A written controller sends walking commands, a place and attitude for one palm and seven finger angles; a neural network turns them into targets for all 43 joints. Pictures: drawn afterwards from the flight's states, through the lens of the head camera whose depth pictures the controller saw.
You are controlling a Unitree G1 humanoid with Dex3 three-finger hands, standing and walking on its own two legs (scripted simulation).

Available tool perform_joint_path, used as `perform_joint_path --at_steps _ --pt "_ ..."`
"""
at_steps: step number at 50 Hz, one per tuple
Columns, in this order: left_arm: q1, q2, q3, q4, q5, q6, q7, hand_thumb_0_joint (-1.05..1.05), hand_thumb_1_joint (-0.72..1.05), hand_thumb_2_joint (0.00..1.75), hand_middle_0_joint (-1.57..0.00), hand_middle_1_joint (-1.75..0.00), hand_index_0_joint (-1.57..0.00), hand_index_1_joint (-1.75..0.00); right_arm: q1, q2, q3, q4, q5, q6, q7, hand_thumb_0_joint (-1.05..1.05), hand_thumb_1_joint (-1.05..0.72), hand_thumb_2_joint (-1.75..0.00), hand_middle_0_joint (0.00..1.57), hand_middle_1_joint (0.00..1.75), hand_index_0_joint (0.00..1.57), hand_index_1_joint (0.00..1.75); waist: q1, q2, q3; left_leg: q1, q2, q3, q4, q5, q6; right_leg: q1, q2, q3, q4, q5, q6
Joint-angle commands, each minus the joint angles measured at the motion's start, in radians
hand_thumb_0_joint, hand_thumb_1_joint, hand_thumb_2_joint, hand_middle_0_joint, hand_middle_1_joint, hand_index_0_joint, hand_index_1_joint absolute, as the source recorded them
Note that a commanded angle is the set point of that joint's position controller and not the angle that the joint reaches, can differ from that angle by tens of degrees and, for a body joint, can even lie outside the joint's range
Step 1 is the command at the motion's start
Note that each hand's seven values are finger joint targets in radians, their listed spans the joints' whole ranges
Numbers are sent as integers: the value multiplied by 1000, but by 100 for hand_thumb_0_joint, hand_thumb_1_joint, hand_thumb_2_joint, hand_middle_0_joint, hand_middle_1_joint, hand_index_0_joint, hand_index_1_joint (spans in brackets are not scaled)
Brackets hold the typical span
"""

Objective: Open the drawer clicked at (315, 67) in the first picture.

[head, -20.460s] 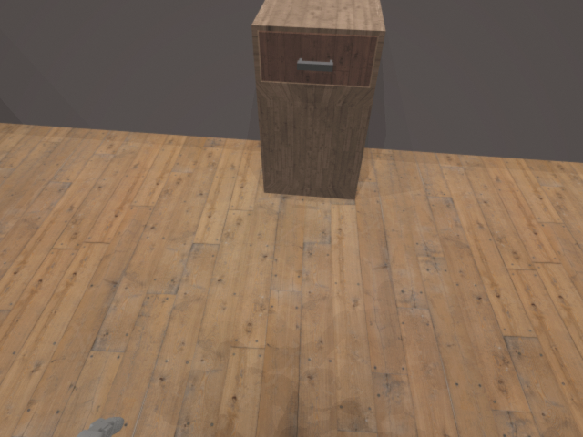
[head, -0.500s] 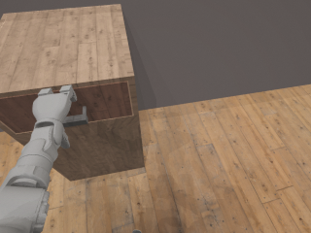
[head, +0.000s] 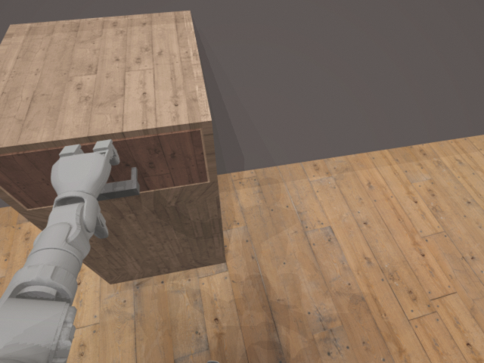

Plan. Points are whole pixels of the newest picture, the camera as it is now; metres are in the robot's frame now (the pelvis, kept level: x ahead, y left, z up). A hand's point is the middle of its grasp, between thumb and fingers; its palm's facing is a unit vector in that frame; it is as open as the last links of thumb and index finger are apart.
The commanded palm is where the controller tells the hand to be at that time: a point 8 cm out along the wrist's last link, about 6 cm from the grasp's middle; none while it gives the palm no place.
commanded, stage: re-aim the fingers above the handle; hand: left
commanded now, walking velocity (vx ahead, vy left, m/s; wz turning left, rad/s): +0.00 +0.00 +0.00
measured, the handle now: (106, 183) +0.47 +0.29 -0.04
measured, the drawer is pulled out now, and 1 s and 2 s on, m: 0.00 0.00 0.00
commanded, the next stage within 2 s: lower the fingers behind the handle in 0.98 s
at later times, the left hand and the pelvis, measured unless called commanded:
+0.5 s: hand (103, 194) +0.41 +0.26 +0.01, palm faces -0.08 -0.07 -0.99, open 13.8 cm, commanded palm +0.38 +0.26 +0.07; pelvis +0.01 +0.01 +0.00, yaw +1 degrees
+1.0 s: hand (116, 184) +0.42 +0.24 +0.02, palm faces +0.01 -0.06 -1.00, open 13.8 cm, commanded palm +0.39 +0.26 +0.07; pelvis +0.00 +0.00 +0.00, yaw +1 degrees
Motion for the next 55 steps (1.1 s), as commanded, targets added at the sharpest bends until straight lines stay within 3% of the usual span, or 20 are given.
perform_joint_path --at_steps 1,6,10,13,16,19,22,25,26,28,29,33,36,39,42,43,46,48,52,55 --pt "-310 196 46 -285 -12 -28 51 0 -50 30 -30 -120 -30 -120 41 -144 -61 -95 -9 -27 -3 0 -90 -90 20 30 20 30 9 47 -377 372 67 -1 -65 463 -39 97 -26 -41 -68 318 -20" --pt "-341 251 91 -267 3 -2 90 0 -50 30 -30 -120 -30 -120 23 -150 -51 -81 -11 -20 -6 0 -90 -90 20 30 20 30 7 25 -287 294 60 1 -78 400 -37 87 -28 -45 -62 290 -23" --pt "-394 281 101 -289 17 28 110 0 -50 30 -30 -120 -30 -120 11 -149 -48 -79 -14 -21 -9 0 -90 -90 20 30 20 30 13 65 -363 340 58 -4 -77 433 -48 94 -29 -47 -55 298 -24" --pt "-338 243 78 -254 0 46 85 0 -50 30 -30 -120 -30 -120 14 -146 -52 -80 -9 -22 -8 0 -90 -90 20 30 20 30 15 39 -387 372 62 -9 -75 479 -54 109 -27 -50 -59 318 -21" --pt "-313 115 -25 -241 -23 61 40 0 -50 30 -30 -120 -30 -120 27 -143 -59 -86 -5 -27 -3 0 -90 -90 20 30 20 30 -11 15 -335 397 70 -15 -76 493 -51 83 -26 -58 -79 308 -18" --pt "-287 99 -43 -228 -34 59 -1 0 -50 30 -30 -120 -30 -120 27 -146 -55 -91 -3 -21 -6 0 -90 -90 20 30 20 30 -17 -29 -292 375 68 -11 -80 483 -42 100 -30 -51 -92 328 -15" --pt "-321 160 6 -259 -18 30 -9 0 -50 30 -30 -120 -30 -120 24 -148 -48 -95 -7 -15 -12 0 -90 -90 20 30 20 30 -3 -32 -278 345 64 -14 -92 447 -37 109 -33 -47 -90 314 -21" --pt "-332 256 97 -349 11 -13 29 0 -50 30 -30 -120 -30 -120 15 -140 -49 -105 -15 -14 -12 0 -90 -90 20 30 20 30 42 60 -363 391 66 -18 -76 543 -54 109 -29 -43 -58 343 -27" --pt "-314 241 94 -375 12 -20 45 0 -50 30 -30 -120 -30 -120 10 -134 -51 -109 -20 -15 -11 0 -90 -90 20 30 20 30 43 94 -378 407 67 -12 -64 579 -59 109 -29 -41 -48 358 -29" --pt "-281 281 148 -393 21 -18 81 0 -50 30 -30 -120 -30 -120 -2 -133 -51 -107 -26 -15 -7 0 -90 -90 20 30 20 30 58 88 -400 405 70 -22 -58 610 -69 107 -26 -47 -33 357 -28" --pt "-247 230 117 -365 14 0 92 0 -50 30 -30 -120 -30 -120 -1 -131 -52 -106 -25 -16 -2 0 -90 -90 20 30 20 30 51 87 -360 388 71 -18 -56 604 -71 91 -24 -53 -31 346 -29" --pt "-212 209 92 -298 7 83 100 0 -50 30 -30 -120 -30 -120 -15 -139 -51 -102 -14 -13 4 0 -90 -90 20 30 20 30 41 3 -342 333 64 -3 -77 507 -60 133 -25 -51 -52 339 -22" --pt "-254 157 13 -232 -17 130 49 0 -50 30 -30 -120 -30 -120 3 -149 -51 -97 -2 -17 -4 0 -90 -90 20 30 20 30 -1 -70 -285 289 58 12 -95 393 -35 157 -32 -42 -87 320 -14" --pt "-365 146 -32 -263 -32 98 -7 0 -50 30 -30 -120 -30 -120 15 -152 -51 -95 2 -26 -23 0 -90 -90 20 30 20 30 -31 -53 -291 333 58 4 -100 345 -21 138 -41 -33 -107 286 -11" --pt "-473 114 -71 -391 -28 10 -29 0 -50 30 -30 -120 -30 -120 19 -142 -52 -97 -6 -39 -34 0 -90 -90 20 30 20 30 -43 46 -322 426 65 -25 -89 399 -34 65 -40 -40 -96 258 -18" --pt "-483 136 -50 -425 -14 -21 -21 0 -50 30 -30 -120 -30 -120 21 -136 -54 -91 -8 -43 -36 0 -90 -90 20 30 20 30 -28 89 -359 468 69 -36 -84 433 -47 38 -38 -42 -87 248 -18" --pt "-430 163 8 -358 7 -47 26 0 -50 30 -30 -120 -30 -120 35 -132 -55 -74 -18 -46 -28 0 -90 -90 20 30 20 30 -10 110 -310 442 72 -44 -65 468 -68 -19 -27 -60 -59 232 -30" --pt "-388 245 91 -268 20 -19 67 0 -50 30 -30 -120 -30 -120 25 -137 -44 -68 -22 -36 -19 0 -90 -90 20 30 20 30 21 56 -308 345 60 -32 -70 422 -62 20 -25 -57 -45 237 -32" --pt "-271 292 149 -179 11 88 114 0 -50 30 -30 -120 -30 -120 -13 -137 -28 -90 -28 -15 -1 0 -90 -90 20 30 20 30 85 14 -344 218 38 17 -80 399 -51 174 -30 -36 -32 319 -35" --pt "-238 271 118 -159 5 138 92 0 -50 30 -30 -120 -30 -120 -11 -135 -31 -103 -12 1 2 0 -90 -90 20 30 20 30 75 -64 -367 187 37 44 -91 394 -35 262 -37 -15 -57 404 -19"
